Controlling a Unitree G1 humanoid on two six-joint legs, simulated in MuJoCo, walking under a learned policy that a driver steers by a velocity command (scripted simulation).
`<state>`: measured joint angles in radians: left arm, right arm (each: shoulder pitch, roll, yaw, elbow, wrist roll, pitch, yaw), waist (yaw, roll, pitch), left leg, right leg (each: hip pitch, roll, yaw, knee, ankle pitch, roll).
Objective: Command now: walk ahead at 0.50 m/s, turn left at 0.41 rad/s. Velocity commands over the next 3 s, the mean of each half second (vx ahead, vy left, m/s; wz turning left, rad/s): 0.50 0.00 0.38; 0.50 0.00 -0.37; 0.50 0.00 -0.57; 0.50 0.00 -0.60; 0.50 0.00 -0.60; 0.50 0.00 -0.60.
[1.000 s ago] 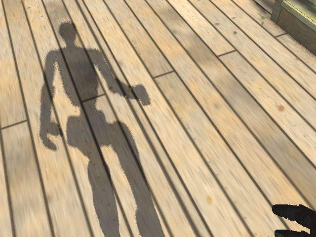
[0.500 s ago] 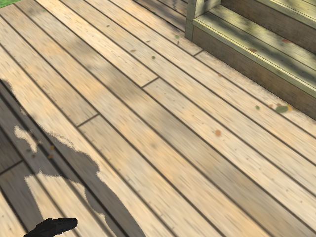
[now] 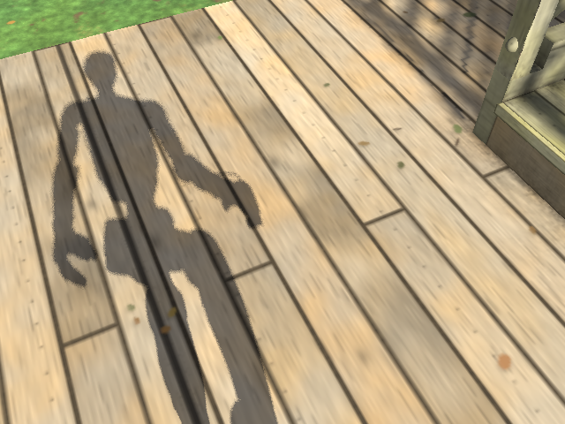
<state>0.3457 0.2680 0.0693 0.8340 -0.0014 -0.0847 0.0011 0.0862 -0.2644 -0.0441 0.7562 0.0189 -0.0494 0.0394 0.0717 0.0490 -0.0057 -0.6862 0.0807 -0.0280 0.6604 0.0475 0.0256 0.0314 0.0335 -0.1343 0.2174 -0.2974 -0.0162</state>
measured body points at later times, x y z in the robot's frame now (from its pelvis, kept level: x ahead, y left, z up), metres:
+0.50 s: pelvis +0.28 +0.06 +0.00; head +0.31 +0.07 +0.45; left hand +0.44 +0.34 -0.09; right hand +0.41 -0.21 -0.10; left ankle +0.19 +0.12 -0.74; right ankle +0.50 -0.06 -0.69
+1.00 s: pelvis +0.58 +0.05 +0.01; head +0.61 +0.04 +0.45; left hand +0.63 +0.34 -0.10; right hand +0.80 -0.19 -0.07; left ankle +0.76 +0.23 -0.69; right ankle +0.52 -0.03 -0.74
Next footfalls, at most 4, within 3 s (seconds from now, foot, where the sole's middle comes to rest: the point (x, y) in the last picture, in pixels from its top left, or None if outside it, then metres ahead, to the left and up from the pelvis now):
0.10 left None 0.23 0.13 -0.77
0.64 right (328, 392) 0.56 -0.02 -0.77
1.12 left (254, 291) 0.83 0.18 -0.77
1.62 right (378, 242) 1.01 -0.16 -0.77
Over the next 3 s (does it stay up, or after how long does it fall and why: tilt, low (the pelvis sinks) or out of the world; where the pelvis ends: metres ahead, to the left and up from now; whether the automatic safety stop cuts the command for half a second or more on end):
stays up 1.30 -0.29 0.01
